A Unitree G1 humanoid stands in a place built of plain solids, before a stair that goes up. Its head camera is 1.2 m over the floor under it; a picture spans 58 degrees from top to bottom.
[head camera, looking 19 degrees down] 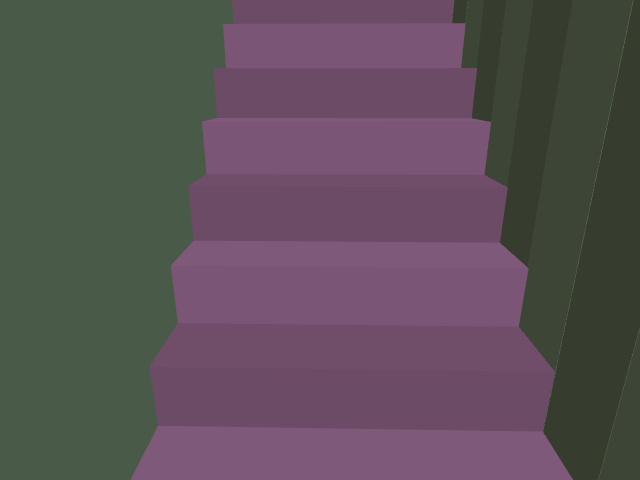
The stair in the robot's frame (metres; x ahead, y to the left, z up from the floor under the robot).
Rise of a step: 0.18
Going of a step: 0.22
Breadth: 1.00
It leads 1 degrees to the right of straight ahead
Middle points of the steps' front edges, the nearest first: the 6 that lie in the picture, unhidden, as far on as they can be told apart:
0.91 -0.07 0.55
1.12 -0.08 0.73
1.34 -0.08 0.92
1.55 -0.09 1.10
1.77 -0.09 1.28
1.99 -0.10 1.47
